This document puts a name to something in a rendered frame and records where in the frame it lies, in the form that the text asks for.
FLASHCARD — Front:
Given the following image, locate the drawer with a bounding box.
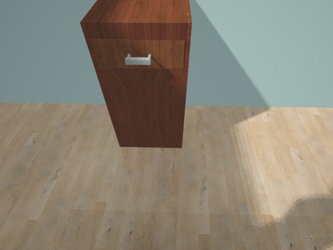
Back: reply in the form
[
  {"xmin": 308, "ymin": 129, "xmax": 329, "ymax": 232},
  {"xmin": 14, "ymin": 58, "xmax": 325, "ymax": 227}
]
[{"xmin": 91, "ymin": 39, "xmax": 185, "ymax": 69}]

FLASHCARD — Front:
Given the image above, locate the handle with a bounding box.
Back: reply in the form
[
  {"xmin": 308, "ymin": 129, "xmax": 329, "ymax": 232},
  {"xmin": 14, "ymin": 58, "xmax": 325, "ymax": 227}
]
[{"xmin": 125, "ymin": 54, "xmax": 151, "ymax": 65}]

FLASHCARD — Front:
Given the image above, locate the cabinet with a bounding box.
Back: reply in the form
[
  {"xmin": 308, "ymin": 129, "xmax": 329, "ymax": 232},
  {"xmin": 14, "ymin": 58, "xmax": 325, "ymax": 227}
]
[{"xmin": 80, "ymin": 0, "xmax": 192, "ymax": 148}]

